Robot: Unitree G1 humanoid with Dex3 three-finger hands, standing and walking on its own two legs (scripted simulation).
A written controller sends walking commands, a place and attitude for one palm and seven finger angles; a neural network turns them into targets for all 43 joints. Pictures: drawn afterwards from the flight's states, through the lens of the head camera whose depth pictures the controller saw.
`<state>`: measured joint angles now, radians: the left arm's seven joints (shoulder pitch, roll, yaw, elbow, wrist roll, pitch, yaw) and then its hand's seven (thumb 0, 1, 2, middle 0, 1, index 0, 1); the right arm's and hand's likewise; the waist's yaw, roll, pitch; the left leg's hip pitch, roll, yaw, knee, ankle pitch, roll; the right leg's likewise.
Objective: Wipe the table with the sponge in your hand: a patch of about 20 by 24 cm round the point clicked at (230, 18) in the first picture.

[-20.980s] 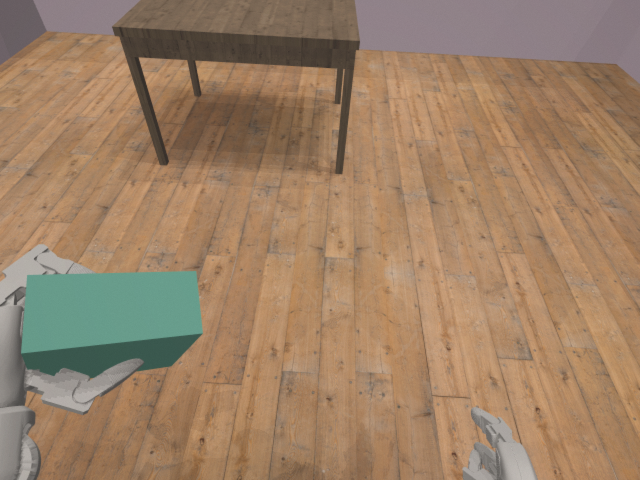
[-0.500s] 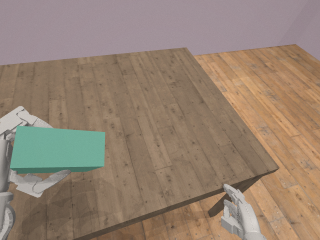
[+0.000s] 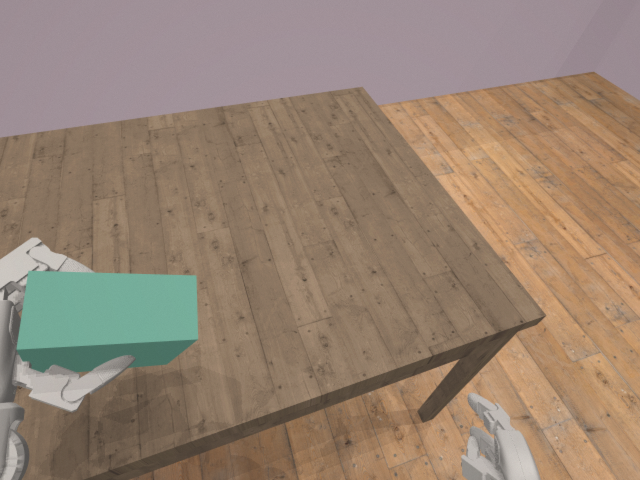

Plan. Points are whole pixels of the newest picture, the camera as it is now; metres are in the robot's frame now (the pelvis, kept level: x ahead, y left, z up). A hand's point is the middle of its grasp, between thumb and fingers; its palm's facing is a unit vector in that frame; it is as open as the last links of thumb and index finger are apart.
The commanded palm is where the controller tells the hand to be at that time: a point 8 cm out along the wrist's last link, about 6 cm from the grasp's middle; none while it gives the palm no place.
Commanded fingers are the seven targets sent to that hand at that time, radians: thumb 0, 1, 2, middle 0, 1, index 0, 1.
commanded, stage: come to a stop and stand still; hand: left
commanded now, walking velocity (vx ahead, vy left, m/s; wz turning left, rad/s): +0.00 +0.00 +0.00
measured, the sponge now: (136, 326) +0.23 +0.21 +0.12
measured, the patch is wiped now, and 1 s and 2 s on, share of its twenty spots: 0.00 0.00 0.00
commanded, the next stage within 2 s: look again from close up in 1.02 s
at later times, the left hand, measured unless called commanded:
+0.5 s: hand (29, 264) +0.24 +0.28 +0.20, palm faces +0.47 -0.74 -0.48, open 10.1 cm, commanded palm +0.14 +0.27 +0.17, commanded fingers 0.00 0.10 1.30 -1.20 -1.60 -1.20 -1.60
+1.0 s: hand (48, 284) +0.23 +0.27 +0.18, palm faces +0.35 -0.84 -0.42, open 10.1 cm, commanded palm +0.18 +0.30 +0.17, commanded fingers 0.00 0.10 1.30 -1.20 -1.60 -1.20 -1.60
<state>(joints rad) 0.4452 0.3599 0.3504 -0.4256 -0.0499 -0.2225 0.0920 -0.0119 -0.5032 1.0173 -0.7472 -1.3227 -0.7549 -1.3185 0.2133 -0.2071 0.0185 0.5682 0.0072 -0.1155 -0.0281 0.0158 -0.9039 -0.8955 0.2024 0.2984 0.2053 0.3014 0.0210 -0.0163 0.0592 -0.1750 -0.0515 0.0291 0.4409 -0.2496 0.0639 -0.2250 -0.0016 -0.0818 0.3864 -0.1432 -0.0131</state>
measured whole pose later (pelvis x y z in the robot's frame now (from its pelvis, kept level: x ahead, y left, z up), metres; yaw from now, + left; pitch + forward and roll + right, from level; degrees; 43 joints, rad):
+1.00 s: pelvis +0.02 +0.02 +0.00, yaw +0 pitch -1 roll -1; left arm 0.37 0.41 0.40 -0.52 -0.04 -0.28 0.04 -0.01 -0.50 1.02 -0.74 -1.32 -0.75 -1.32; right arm 0.18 -0.19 0.04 0.55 0.00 -0.15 0.02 0.02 -0.90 -0.90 0.20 0.30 0.21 0.30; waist 0.06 -0.03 0.09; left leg -0.18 -0.08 0.05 0.48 -0.29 0.09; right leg -0.25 -0.04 -0.06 0.47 -0.21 0.01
